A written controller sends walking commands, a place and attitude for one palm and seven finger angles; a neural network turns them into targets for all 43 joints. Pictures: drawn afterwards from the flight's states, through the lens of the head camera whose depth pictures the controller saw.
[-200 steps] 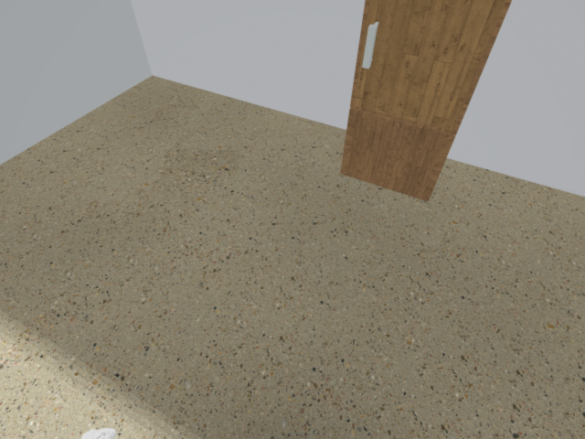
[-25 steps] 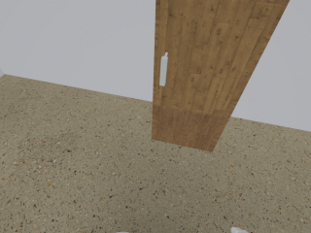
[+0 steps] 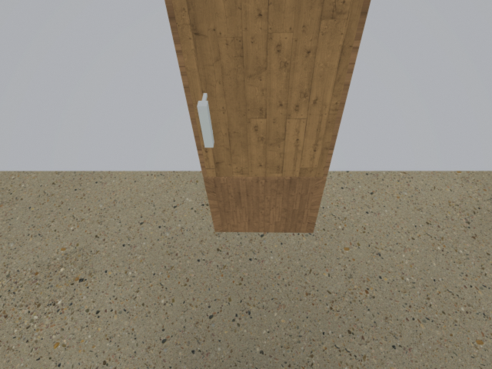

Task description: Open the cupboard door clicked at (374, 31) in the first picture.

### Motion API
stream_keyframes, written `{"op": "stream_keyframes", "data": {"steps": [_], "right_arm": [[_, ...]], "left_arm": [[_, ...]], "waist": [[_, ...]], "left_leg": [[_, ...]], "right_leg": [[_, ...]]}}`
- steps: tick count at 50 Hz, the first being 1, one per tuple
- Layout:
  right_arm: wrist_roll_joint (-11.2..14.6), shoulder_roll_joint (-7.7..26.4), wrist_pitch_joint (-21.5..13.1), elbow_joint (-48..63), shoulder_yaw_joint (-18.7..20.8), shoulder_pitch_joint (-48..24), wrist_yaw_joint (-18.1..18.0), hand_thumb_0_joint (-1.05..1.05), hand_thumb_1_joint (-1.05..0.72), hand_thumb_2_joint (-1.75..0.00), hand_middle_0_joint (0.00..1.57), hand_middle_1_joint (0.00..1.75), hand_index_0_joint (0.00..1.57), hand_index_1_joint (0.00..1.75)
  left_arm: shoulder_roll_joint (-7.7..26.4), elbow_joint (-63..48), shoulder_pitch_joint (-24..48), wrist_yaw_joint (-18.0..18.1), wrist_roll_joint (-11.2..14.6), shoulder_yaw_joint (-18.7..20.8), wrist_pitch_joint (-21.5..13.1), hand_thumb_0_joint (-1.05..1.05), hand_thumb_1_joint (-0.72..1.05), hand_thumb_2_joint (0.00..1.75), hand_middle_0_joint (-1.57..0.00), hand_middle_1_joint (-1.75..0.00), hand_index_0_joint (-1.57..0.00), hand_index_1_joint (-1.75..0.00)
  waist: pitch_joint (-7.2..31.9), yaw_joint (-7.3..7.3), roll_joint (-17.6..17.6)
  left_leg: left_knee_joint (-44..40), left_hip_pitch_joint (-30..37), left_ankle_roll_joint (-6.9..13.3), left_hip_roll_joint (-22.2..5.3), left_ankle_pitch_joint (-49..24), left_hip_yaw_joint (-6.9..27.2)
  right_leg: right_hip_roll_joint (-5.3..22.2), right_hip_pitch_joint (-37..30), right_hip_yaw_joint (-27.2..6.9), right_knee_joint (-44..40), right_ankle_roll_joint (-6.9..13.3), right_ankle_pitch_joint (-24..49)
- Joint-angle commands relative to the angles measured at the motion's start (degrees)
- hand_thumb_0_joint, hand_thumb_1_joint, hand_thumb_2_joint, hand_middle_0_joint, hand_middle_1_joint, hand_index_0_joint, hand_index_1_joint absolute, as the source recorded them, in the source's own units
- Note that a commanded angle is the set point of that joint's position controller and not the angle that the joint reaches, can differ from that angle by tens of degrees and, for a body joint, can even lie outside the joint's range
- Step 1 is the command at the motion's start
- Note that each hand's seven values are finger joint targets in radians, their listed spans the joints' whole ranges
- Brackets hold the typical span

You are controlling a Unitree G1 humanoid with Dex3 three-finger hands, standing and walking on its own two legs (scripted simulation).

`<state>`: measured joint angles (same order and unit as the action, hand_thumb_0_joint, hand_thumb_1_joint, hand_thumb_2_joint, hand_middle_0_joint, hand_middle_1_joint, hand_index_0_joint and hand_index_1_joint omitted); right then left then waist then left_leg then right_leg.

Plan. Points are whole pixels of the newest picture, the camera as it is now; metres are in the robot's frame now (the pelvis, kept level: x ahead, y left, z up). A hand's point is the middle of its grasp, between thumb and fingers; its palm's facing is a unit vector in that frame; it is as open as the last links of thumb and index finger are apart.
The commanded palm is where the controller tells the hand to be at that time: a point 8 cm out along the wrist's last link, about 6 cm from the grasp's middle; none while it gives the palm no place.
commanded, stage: take the last steps up to it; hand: left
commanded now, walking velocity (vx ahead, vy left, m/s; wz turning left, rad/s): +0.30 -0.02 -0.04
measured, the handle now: (207, 120) +0.78 +0.15 -0.06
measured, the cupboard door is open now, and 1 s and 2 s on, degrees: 0 0 0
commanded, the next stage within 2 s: come to a stop and stand still in 0.56 s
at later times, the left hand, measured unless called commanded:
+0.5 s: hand out of the picture +0.13 +0.20 -0.17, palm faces +0.02 -0.98 -0.18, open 7.4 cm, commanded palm none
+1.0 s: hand (177, 306) +0.28 +0.17 -0.17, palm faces +0.05 -0.98 -0.21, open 7.3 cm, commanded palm none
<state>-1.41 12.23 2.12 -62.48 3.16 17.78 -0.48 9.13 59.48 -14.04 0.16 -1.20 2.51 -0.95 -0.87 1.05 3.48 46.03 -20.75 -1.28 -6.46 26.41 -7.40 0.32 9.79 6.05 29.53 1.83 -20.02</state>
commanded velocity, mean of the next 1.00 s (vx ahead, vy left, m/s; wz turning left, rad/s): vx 0.05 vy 0.01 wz -0.02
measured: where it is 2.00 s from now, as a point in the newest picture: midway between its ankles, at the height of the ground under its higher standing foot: outside the picture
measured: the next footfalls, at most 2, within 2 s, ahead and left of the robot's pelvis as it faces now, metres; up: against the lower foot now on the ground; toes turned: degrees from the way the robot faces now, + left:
left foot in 0.32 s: +0.21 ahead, +0.13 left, +0.00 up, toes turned +8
right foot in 0.66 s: +0.27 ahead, -0.11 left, +0.00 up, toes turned -9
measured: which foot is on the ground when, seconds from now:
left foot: up 0.00-0.30, down 0.32-0.66, up 0.68-1.00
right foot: down 0.00-0.32, up 0.34-0.64, down 0.66-1.00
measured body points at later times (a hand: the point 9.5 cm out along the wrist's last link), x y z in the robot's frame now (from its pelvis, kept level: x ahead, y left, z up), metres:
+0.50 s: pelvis +0.14 +0.02 +0.00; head +0.16 +0.02 +0.45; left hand +0.13 +0.25 -0.16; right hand +0.17 -0.21 -0.15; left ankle +0.17 +0.13 -0.73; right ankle +0.10 -0.09 -0.67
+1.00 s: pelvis +0.25 +0.00 +0.00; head +0.29 +0.00 +0.45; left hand +0.28 +0.22 -0.16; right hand +0.29 -0.24 -0.16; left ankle +0.27 +0.10 -0.72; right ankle +0.23 -0.10 -0.73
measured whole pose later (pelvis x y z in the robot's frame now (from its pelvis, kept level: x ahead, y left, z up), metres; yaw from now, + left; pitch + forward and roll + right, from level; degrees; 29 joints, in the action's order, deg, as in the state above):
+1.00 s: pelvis +0.25 +0.00 +0.00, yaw -1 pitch -1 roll +0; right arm -0.4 10.4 2.7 -60.4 2.9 9.9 -1.6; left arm 8.4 60.1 -12.0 2.4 -1.1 2.6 0.8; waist -6.0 -1.1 0.4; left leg 36.2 -18.8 -2.0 -1.7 18.4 -4.4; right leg 2.0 12.3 8.2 30.8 1.5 -17.7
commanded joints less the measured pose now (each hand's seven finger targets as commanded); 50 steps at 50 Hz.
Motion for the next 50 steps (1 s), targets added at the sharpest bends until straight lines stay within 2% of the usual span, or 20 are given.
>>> {"op": "stream_keyframes", "data": {"steps": [1, 5, 11, 14, 15, 16, 17, 18, 20, 23, 27, 30, 31, 33, 34, 37, 40, 47, 49, 50], "right_arm": [[-0.4, 2.4, -2.9, 6.0, 0.6, -7.3, 1.0, 0.0, -0.9, -0.9, 0.2, 0.3, 0.2, 0.3], [0.0, 0.0, -3.2, 5.1, 0.3, -6.1, 1.4, 0.0, -0.9, -0.9, 0.2, 0.3, 0.2, 0.3], [0.5, -0.7, -4.2, 6.2, 0.0, -8.8, 1.8, 0.0, -0.9, -0.9, 0.2, 0.3, 0.2, 0.3], [-0.2, 1.5, -5.2, 2.0, 0.7, 4.2, 0.7, 0.0, -0.9, -0.9, 0.2, 0.3, 0.2, 0.3], [-0.8, 6.3, -5.6, 0.3, 1.8, 11.1, 0.0, 0.0, -0.9, -0.9, 0.2, 0.3, 0.2, 0.3], [-0.9, 11.7, -5.3, -0.3, 2.7, 15.3, -0.5, 0.0, -0.9, -0.9, 0.2, 0.3, 0.2, 0.3], [-0.3, 11.2, -4.8, -0.2, 2.5, 13.8, -0.9, 0.0, -0.9, -0.9, 0.2, 0.3, 0.2, 0.3], [-0.1, 8.9, -4.8, 1.1, 2.2, 8.9, -1.0, 0.0, -0.9, -0.9, 0.2, 0.3, 0.2, 0.3], [-0.1, 3.4, -5.5, 2.7, 0.6, 2.5, -1.1, 0.0, -0.9, -0.9, 0.2, 0.3, 0.2, 0.3], [-0.2, 3.1, -5.8, 3.5, 0.4, -1.0, -1.1, 0.0, -0.9, -0.9, 0.2, 0.3, 0.2, 0.3], [-0.2, 4.9, -4.9, 3.3, 1.0, -2.0, -0.6, 0.0, -0.9, -0.9, 0.2, 0.3, 0.2, 0.3], [0.0, 4.1, -4.1, 2.6, 1.1, -1.9, -0.3, 0.0, -0.9, -0.9, 0.2, 0.3, 0.2, 0.3], [0.1, 2.9, -4.0, 2.6, 0.8, -2.1, -0.1, 0.0, -0.9, -0.9, 0.2, 0.3, 0.2, 0.3], [0.6, -2.0, -3.8, 4.8, -0.4, -2.3, 0.4, 0.0, -0.9, -0.9, 0.2, 0.3, 0.2, 0.3], [0.4, 0.3, -3.4, 5.4, -0.3, -3.9, 0.1, 0.0, -0.9, -0.9, 0.2, 0.3, 0.2, 0.3], [0.9, -1.9, -2.6, 1.4, -1.3, -0.4, -0.7, 0.0, -0.9, -0.9, 0.2, 0.3, 0.2, 0.3], [1.5, -2.6, -1.5, 0.6, -1.4, 0.9, -1.0, 0.0, -0.9, -0.9, 0.2, 0.3, 0.2, 0.3], [0.9, 0.6, -0.1, 4.5, 0.2, -4.4, -1.2, 0.0, -0.9, -0.9, 0.2, 0.3, 0.2, 0.3], [0.7, 1.0, -0.2, 4.3, 0.4, -2.9, -1.1, 0.0, -0.9, -0.9, 0.2, 0.3, 0.2, 0.3], [0.6, 2.0, -0.6, 4.0, 0.6, -1.5, -1.1, 0.0, -0.9, -0.9, 0.2, 0.3, 0.2, 0.3]], "left_arm": [[7.8, 1.2, -7.3, 1.2, -0.2, 1.4, -1.4, 0.0, 0.9, 0.9, -0.2, -0.3, -0.2, -0.3], [6.8, 2.7, -9.0, 1.0, -0.2, 0.8, -2.8, 0.0, 0.9, 0.9, -0.2, -0.3, -0.2, -0.3], [7.6, 4.8, -10.3, 1.3, -0.3, 1.1, -2.9, 0.0, 0.9, 0.9, -0.2, -0.3, -0.2, -0.3], [7.0, 4.7, -8.4, 1.1, 0.3, 1.3, -2.5, 0.0, 0.9, 0.9, -0.2, -0.3, -0.2, -0.3], [4.7, 4.2, -10.1, 0.8, 0.5, 1.1, -2.3, 0.0, 0.9, 0.9, -0.2, -0.3, -0.2, -0.3], [1.6, 2.6, -11.9, 0.3, 1.1, 0.7, -2.1, 0.0, 0.9, 0.9, -0.2, -0.3, -0.2, -0.3], [2.8, 1.3, -8.7, 0.4, 0.5, 0.7, -1.9, 0.0, 0.9, 0.9, -0.2, -0.3, -0.2, -0.3], [2.4, 0.9, -5.7, 0.2, 0.3, 0.8, -1.8, 0.0, 0.9, 0.9, -0.2, -0.3, -0.2, -0.3], [2.3, 1.2, -4.1, -0.6, -0.2, 1.0, -1.5, 0.0, 0.9, 0.9, -0.2, -0.3, -0.2, -0.3], [-0.4, 1.6, -8.0, -0.7, -0.3, 0.8, 0.0, 0.0, 0.9, 0.9, -0.2, -0.3, -0.2, -0.3], [-1.0, 0.3, -6.8, -0.6, -0.3, 0.4, 0.1, 0.0, 0.9, 0.9, -0.2, -0.3, -0.2, -0.3], [0.5, 0.9, -8.9, -0.5, -0.6, 0.6, -0.6, 0.0, 0.9, 0.9, -0.2, -0.3, -0.2, -0.3], [2.3, 1.6, -10.9, -0.2, -0.7, 0.9, -0.9, 0.0, 0.9, 0.9, -0.2, -0.3, -0.2, -0.3], [10.6, 1.8, -14.0, 0.6, -0.7, 2.2, -1.4, 0.0, 0.9, 0.9, -0.2, -0.3, -0.2, -0.3], [11.0, 1.3, -13.4, 0.9, 0.0, 2.3, -1.8, 0.0, 0.9, 0.9, -0.2, -0.3, -0.2, -0.3], [6.5, -0.6, -1.9, 1.8, -0.3, 0.5, -1.8, 0.0, 0.9, 0.9, -0.2, -0.3, -0.2, -0.3], [7.5, -0.5, -1.2, 2.3, -0.1, 0.7, -0.9, 0.0, 0.9, 0.9, -0.2, -0.3, -0.2, -0.3], [10.0, -1.2, -1.5, 2.9, -0.2, 2.7, 1.4, 0.0, 0.9, 0.9, -0.2, -0.3, -0.2, -0.3], [10.1, -1.9, 0.2, 2.9, 0.1, 2.8, 1.8, 0.0, 0.9, 0.9, -0.2, -0.3, -0.2, -0.3], [9.3, -2.3, 0.5, 2.7, 0.3, 2.6, 2.0, 0.0, 0.9, 0.9, -0.2, -0.3, -0.2, -0.3]], "waist": [[-7.9, -2.45, -9.5], [-6.1, -1.71, -10.9], [-7.2, -1.8, -10.6], [-1.5, 4.1, -5.7], [4.0, 5.99, 3.7], [7.3, 5.72, 16.8], [5.9, 5.79, 12.4], [1.4, 4.61, 9.0], [-4.0, 1.69, 2.0], [-2.2, -1.37, 2.7], [-2.3, -1.87, 2.7], [-2.0, -3.37, 0.1], [-2.4, -4.57, -3.0], [-3.1, -5.65, -20.9], [-2.6, -5.89, -20.5], [-2.4, -0.42, -8.6], [1.2, -0.81, -9.3], [1.3, -2.32, -11.9], [2.3, -0.92, -11.4], [3.9, -0.45, -7.8]], "left_leg": [[12.8, -19.2, -0.8, -1.9, -4.4, 4.0], [7.1, -15.1, -1.4, -0.6, -8.9, 1.1], [-5.3, -6.4, 0.8, 0.8, -10.9, 0.0], [-16.2, 13.0, 1.9, 4.1, -17.1, -2.0], [-19.3, 24.2, 5.0, -3.9, -17.9, 9.0], [-28.1, 29.3, 10.8, -18.3, -15.2, 28.6], [-33.1, 24.5, 12.6, -20.1, -4.6, 32.5], [-34.5, 18.3, 12.6, -19.0, 0.7, 29.9], [-35.8, 7.8, 10.6, -15.3, -1.5, 21.0], [-35.3, 2.7, 10.0, -11.3, -10.7, 10.9], [-34.1, 2.0, 10.5, -10.6, -7.6, 8.6], [-27.2, 0.1, 7.4, -7.4, -2.7, 6.5], [-22.7, -2.4, 5.5, -5.0, 0.2, 4.4], [-0.5, -13.9, 1.4, 4.2, 7.4, -2.4], [5.2, -12.2, 1.4, 2.6, 7.0, 3.0], [2.9, -2.7, 0.2, 0.7, -0.7, 6.1], [-3.5, 0.5, -0.6, 2.7, -3.3, 4.2], [-7.9, -0.6, -1.1, 4.2, -6.1, 3.5], [-16.3, 5.8, -0.8, 3.6, -15.2, 3.2], [-20.3, 12.0, 0.3, 0.8, -30.8, 4.4]], "right_leg": [[17.0, -5.7, -17.0, -18.6, 8.6, 4.2], [14.4, -6.7, -10.0, -16.7, 7.5, 22.4], [14.6, -4.2, -9.1, -14.6, 6.8, 23.2], [9.6, 0.0, -4.4, 2.1, 4.0, 29.1], [4.9, 8.0, -1.8, 15.5, 1.6, 19.0], [-1.5, 18.6, 1.4, 31.9, -0.4, -11.3], [-0.2, 21.5, -4.4, 40.1, 0.6, -13.9], [2.7, 24.6, -5.5, 43.9, 0.9, -9.3], [6.1, 22.2, -6.3, 40.4, 0.5, -3.2], [6.1, 14.1, -3.6, 27.7, -0.5, -2.6], [4.6, 8.8, -0.6, 13.8, -1.5, 0.4], [2.0, 0.4, 2.1, 2.4, -2.0, 6.9], [3.0, -3.4, 0.0, -1.6, -1.6, 6.5], [20.7, -6.9, -26.0, -17.0, 6.0, -4.3], [22.9, -2.9, -30.2, -20.4, 8.6, 0.0], [18.0, 2.4, -14.1, -13.1, 8.1, 32.6], [15.9, -2.5, -7.4, -7.7, 7.5, 48.9], [17.7, -5.9, -8.6, -3.4, 8.0, 53.9], [15.7, -3.0, -7.3, -0.7, 5.5, 46.6], [13.0, 0.5, -4.9, 2.4, 2.7, 38.7]]}}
